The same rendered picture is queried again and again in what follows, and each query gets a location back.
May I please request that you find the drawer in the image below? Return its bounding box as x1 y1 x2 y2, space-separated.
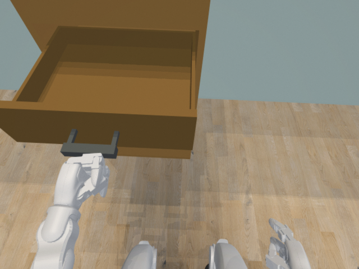
0 26 197 150

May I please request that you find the right robot thigh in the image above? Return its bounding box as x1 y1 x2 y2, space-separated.
209 243 247 269

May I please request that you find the handle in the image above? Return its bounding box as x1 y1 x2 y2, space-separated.
60 129 119 159

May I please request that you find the left robot thigh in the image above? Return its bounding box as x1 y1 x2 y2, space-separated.
121 244 157 269

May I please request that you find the robot right hand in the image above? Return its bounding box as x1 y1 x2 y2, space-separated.
265 218 311 269

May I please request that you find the left robot forearm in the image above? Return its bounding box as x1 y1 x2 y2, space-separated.
30 205 81 269

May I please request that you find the cabinet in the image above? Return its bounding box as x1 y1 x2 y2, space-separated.
10 0 210 159

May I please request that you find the robot thigh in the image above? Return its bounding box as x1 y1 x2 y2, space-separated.
209 243 247 269
121 244 157 269

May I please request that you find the robot left hand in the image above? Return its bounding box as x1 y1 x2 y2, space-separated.
54 153 110 210

